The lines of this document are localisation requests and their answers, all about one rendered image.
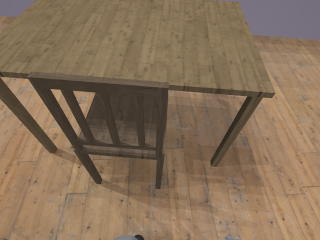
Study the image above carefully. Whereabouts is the table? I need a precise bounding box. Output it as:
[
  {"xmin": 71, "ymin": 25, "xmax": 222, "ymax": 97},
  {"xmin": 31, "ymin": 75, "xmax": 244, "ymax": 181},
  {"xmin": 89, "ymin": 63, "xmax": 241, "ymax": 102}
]
[{"xmin": 0, "ymin": 0, "xmax": 276, "ymax": 167}]

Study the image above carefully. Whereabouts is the chair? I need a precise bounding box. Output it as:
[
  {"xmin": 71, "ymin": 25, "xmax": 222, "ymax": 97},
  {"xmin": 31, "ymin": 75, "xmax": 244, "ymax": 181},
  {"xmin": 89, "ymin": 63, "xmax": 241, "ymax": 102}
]
[{"xmin": 27, "ymin": 71, "xmax": 169, "ymax": 189}]

